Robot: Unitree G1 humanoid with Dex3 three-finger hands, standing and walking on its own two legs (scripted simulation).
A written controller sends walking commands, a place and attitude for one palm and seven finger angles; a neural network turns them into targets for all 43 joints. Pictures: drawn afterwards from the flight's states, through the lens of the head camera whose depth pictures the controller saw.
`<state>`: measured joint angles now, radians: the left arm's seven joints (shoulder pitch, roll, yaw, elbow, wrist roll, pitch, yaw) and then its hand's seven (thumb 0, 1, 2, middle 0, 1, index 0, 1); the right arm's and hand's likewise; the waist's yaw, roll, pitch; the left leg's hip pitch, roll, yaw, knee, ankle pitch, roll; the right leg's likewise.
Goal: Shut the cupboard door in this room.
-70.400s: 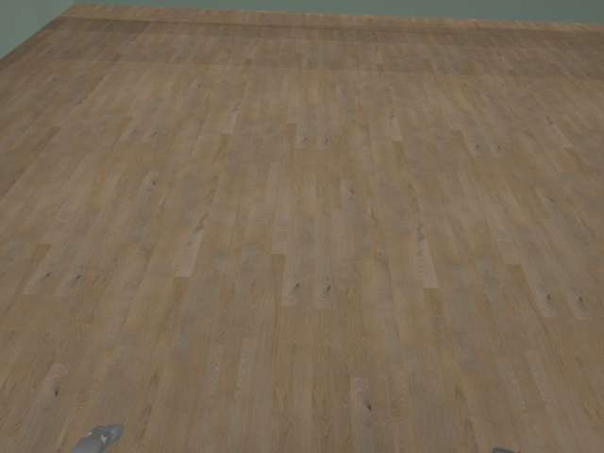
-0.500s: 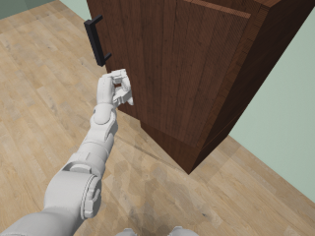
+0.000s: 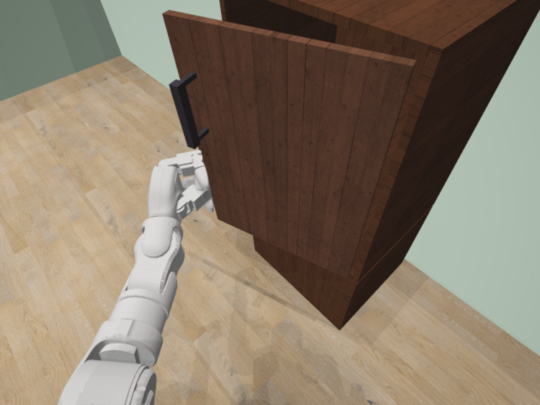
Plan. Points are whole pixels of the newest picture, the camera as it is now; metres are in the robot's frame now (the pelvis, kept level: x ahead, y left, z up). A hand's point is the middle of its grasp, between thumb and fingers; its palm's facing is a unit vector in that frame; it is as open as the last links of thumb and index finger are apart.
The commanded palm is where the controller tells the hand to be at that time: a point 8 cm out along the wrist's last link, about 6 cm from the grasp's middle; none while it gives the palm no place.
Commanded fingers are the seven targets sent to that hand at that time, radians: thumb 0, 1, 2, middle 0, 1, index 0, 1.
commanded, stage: draw the hand back to the body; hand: left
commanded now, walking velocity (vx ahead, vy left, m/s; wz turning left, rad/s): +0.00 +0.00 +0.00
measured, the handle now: (192, 111) +0.65 +0.15 +0.09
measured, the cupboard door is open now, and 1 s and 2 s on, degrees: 18 18 18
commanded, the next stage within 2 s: step back with the hand held close in 1.32 s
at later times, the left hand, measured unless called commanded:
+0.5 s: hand (103, 266) +0.27 +0.20 +0.14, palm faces +0.15 -0.97 -0.21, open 3.3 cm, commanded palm +0.23 +0.24 +0.17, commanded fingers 0.00 0.90 0.90 -0.78 -0.93 -0.78 -0.93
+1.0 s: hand out of the picture +0.18 +0.30 +0.20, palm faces +0.49 -0.75 -0.44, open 6.6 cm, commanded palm +0.14 +0.33 +0.21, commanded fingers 0.00 0.90 0.90 -0.20 -0.30 -0.20 -0.30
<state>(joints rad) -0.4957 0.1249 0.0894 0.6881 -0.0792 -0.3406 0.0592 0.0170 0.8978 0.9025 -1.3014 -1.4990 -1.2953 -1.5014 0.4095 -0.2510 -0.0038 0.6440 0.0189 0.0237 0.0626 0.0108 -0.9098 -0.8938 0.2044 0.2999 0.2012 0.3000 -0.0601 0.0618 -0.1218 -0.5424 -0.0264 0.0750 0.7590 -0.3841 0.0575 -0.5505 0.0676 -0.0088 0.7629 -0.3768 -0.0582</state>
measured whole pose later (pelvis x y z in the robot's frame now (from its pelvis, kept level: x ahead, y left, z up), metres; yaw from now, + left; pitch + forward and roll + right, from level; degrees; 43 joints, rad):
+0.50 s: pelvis +0.00 +0.02 +0.03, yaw +3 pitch -2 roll -1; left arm 0.08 0.26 0.02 -0.05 -0.08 -0.04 0.04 0.02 0.89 0.90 -1.04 -1.21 -1.03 -1.21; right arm 0.15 -0.22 0.07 0.53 0.05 0.03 -0.05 0.01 -0.91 -0.89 0.20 0.30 0.20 0.30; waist 0.03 0.05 0.00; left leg -0.18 -0.06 0.03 0.49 -0.26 0.08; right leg -0.15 0.04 -0.04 0.45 -0.25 -0.04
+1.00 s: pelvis +0.01 +0.02 +0.03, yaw +3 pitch -4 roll -1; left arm 0.50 0.38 0.36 -0.40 -0.09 -0.06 0.10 0.02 0.89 0.90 -0.37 -0.47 -0.36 -0.47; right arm 0.21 -0.26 0.02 0.60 0.03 -0.02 -0.05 0.01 -0.91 -0.89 0.20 0.30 0.20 0.30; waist 0.06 0.09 -0.02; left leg -0.11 -0.07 0.02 0.42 -0.26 0.08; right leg -0.07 0.04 -0.04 0.37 -0.24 -0.03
